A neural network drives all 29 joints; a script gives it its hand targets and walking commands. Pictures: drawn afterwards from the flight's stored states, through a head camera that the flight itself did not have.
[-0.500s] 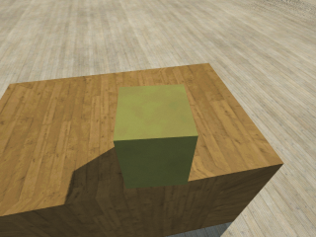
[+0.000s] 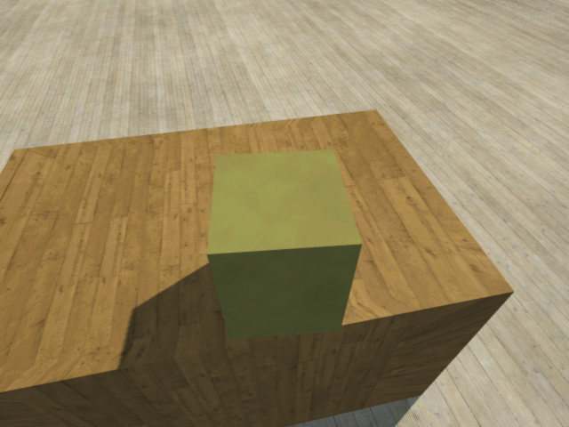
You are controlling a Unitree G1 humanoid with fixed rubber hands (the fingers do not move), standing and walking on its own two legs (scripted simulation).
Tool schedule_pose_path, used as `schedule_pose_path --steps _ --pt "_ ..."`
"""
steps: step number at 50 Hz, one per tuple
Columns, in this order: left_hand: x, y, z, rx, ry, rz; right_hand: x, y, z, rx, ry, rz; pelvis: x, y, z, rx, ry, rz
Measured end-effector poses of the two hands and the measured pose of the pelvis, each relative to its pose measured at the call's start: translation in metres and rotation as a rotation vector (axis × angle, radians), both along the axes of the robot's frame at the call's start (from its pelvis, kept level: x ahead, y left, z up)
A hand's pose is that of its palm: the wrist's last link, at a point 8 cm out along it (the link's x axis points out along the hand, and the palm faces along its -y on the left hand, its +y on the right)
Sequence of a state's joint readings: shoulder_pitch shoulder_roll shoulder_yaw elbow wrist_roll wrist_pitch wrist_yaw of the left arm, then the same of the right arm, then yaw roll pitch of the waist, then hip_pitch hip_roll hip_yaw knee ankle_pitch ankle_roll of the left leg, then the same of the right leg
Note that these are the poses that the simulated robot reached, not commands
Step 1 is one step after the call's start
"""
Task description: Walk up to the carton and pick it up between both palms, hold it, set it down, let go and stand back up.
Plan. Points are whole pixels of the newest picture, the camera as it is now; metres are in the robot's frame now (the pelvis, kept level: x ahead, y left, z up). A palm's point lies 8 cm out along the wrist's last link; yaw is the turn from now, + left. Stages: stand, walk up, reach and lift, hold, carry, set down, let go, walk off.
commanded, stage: stand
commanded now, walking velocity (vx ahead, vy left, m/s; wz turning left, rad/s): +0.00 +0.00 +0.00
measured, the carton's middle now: (280, 246) +0.43 +0.02 +0.00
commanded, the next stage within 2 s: none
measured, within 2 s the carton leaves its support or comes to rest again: neither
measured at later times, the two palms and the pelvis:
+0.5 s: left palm out of the picture -0.03 +0.20 -0.15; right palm out of the picture -0.05 -0.19 -0.15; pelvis +0.01 +0.01 +0.00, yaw +0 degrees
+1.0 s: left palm out of the picture -0.01 +0.20 -0.15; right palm out of the picture -0.03 -0.19 -0.14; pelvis +0.02 +0.01 +0.00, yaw +0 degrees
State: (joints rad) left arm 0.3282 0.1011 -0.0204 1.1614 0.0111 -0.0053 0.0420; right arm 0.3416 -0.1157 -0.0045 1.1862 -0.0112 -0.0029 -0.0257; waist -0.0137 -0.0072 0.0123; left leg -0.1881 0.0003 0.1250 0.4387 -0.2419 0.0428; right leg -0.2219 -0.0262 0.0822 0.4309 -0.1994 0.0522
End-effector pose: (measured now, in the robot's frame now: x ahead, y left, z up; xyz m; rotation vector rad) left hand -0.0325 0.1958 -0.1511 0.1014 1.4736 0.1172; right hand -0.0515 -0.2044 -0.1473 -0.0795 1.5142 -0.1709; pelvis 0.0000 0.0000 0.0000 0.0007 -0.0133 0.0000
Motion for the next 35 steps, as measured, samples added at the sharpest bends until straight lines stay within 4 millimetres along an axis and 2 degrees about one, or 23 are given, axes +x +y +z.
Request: schedule_pose_path --steps 12,35 --pt "-0.004 0.001 -0.001 -0.006 0.029 0.000 0.002 0.003 0.001 -0.007 0.007 0.000 0.003 0.004 0.000 0.000 0.002 -0.002" --pt "0.006 0.004 -0.002 -0.008 0.043 0.000 0.013 0.013 0.002 0.002 0.006 -0.005 0.014 0.007 0.000 -0.001 0.005 -0.001"
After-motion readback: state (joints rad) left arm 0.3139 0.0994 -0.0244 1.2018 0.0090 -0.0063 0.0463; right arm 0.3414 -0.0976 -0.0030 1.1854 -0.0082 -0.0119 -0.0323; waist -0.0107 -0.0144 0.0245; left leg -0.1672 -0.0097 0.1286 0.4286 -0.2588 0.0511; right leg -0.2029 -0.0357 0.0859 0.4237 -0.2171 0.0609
